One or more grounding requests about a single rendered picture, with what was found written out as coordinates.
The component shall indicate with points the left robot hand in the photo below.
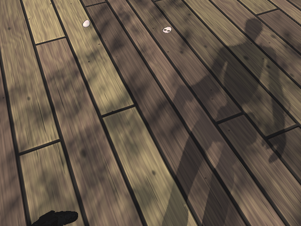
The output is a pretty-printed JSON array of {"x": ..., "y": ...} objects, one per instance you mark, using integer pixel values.
[{"x": 54, "y": 218}]

